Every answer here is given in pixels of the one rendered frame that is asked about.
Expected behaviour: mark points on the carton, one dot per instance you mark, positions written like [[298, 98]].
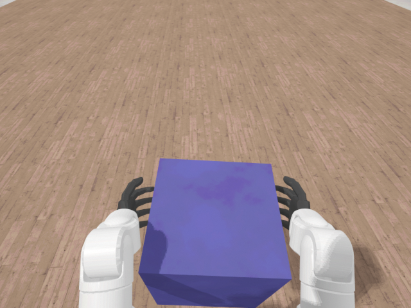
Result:
[[214, 236]]

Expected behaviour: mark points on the robot left forearm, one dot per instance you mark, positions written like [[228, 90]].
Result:
[[107, 262]]

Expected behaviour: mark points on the left robot hand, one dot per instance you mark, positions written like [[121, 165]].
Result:
[[130, 194]]

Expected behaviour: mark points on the right robot hand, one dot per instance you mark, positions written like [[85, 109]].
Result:
[[297, 196]]

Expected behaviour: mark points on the robot right forearm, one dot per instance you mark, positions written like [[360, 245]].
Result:
[[326, 261]]

